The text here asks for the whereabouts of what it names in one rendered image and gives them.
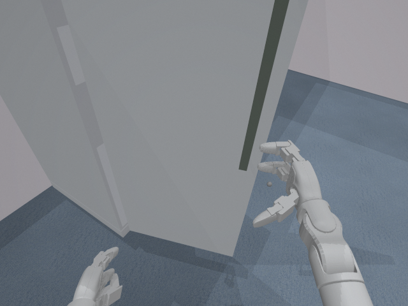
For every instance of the handle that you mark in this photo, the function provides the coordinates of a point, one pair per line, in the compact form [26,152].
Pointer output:
[272,41]

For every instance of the left robot hand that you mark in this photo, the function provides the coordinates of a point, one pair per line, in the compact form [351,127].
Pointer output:
[93,280]

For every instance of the fridge door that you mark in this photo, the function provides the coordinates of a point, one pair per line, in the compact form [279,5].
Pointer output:
[172,83]

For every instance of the robot right forearm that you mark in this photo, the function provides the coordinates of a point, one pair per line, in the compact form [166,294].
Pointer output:
[334,267]

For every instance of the right robot hand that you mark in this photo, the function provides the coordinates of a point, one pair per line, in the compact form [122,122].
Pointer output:
[300,175]

